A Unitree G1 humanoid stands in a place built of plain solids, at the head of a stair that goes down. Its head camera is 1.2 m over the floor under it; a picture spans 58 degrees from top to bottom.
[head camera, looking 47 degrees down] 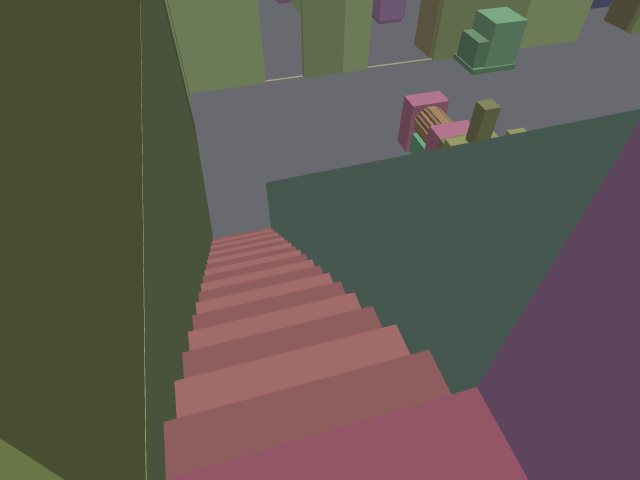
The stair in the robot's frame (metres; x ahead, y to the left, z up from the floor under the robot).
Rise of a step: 0.19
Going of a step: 0.23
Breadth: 0.92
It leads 16 degrees to the left of straight ahead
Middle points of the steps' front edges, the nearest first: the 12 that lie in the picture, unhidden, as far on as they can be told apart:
0.42 -0.01 0.00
0.64 0.05 -0.19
0.87 0.12 -0.39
1.09 0.18 -0.58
1.31 0.25 -0.77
1.54 0.31 -0.96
1.76 0.38 -1.16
1.99 0.44 -1.35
2.21 0.51 -1.54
2.44 0.57 -1.74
2.66 0.63 -1.93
2.89 0.70 -2.12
